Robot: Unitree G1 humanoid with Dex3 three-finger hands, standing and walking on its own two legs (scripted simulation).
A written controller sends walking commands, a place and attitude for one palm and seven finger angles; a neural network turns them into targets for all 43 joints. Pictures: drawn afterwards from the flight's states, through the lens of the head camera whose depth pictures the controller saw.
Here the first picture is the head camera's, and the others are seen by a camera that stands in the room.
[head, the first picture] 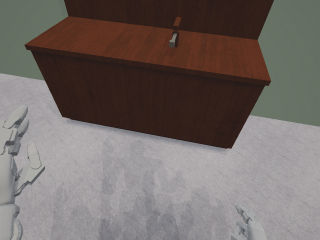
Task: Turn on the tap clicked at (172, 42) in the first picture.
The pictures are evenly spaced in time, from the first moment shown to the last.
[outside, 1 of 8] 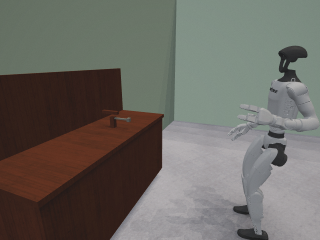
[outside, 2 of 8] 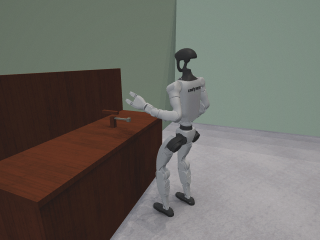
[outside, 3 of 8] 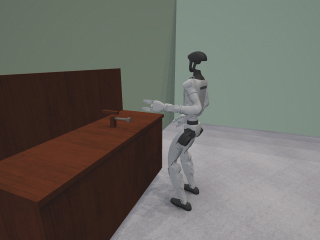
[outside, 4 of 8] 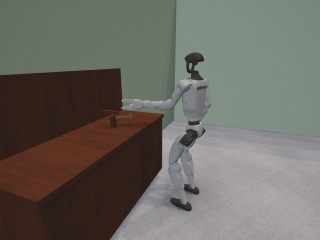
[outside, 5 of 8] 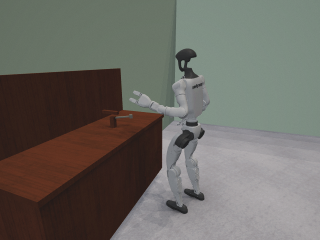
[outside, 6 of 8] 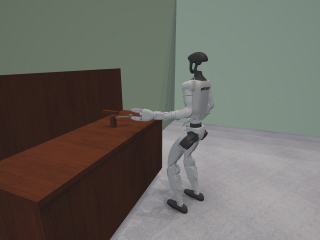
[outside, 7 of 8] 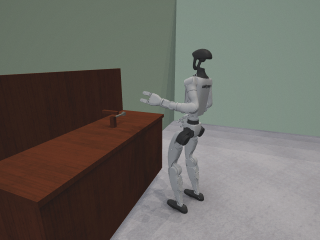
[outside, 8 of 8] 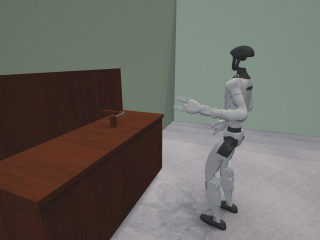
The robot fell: no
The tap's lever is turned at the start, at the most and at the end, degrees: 0 86 86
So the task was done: yes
